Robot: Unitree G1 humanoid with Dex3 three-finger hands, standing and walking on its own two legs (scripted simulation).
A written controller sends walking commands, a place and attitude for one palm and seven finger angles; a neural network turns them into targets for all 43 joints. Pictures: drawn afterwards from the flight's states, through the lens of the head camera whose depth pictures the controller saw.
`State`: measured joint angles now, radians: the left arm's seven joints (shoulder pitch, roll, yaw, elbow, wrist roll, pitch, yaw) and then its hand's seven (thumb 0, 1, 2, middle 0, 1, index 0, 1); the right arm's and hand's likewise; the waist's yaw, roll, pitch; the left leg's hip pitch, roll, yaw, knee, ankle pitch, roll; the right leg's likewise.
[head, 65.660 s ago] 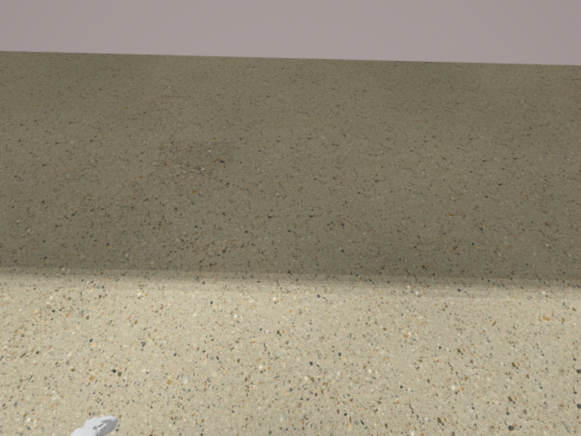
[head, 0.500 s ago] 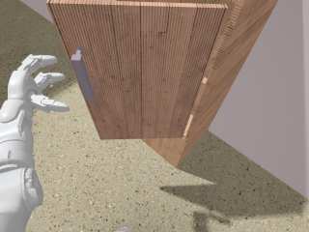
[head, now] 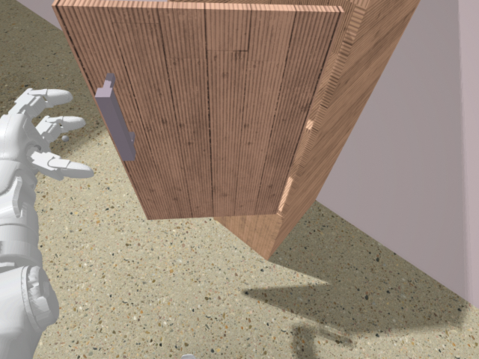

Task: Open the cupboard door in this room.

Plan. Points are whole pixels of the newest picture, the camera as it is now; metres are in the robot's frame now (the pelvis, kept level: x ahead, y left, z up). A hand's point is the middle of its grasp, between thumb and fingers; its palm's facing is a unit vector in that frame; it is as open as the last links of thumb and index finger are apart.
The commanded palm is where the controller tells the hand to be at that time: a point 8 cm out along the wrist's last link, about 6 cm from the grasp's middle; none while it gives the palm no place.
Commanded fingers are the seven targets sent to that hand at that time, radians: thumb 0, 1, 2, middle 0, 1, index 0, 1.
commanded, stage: move the hooked fingers beside the handle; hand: left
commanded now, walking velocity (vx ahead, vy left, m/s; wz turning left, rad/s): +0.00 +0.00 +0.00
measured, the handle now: (120, 119) +0.49 +0.19 +0.11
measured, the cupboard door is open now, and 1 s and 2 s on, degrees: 44 44 44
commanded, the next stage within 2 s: slide the fingers in behind the handle in 0.38 s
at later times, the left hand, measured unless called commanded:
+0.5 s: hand (76, 134) +0.45 +0.25 +0.12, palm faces +0.05 -1.00 -0.01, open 14.0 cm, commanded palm +0.42 +0.30 +0.11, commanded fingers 0.00 -0.50 0.30 -0.30 -1.20 -0.30 -1.20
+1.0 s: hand (95, 137) +0.44 +0.22 +0.12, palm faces +0.05 -1.00 +0.00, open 14.0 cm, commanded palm +0.42 +0.27 +0.11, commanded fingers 0.00 -0.50 0.30 -0.30 -1.20 -0.30 -1.20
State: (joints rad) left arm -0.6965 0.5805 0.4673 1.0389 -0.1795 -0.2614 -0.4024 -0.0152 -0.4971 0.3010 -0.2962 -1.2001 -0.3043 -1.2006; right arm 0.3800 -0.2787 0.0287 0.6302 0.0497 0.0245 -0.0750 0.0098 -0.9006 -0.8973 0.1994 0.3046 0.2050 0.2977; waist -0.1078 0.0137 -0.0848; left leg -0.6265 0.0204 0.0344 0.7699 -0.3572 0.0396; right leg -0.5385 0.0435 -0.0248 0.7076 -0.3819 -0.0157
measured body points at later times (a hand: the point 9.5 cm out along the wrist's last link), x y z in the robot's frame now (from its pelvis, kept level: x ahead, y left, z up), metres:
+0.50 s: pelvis +0.00 +0.00 +0.00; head +0.07 +0.02 +0.44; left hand +0.44 +0.31 +0.12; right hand +0.05 -0.27 -0.11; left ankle +0.01 +0.09 -0.71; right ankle -0.03 -0.11 -0.71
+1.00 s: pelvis -0.01 +0.00 +0.00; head +0.05 +0.01 +0.45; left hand +0.43 +0.27 +0.12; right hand +0.06 -0.27 -0.11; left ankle +0.01 +0.09 -0.71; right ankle -0.03 -0.11 -0.71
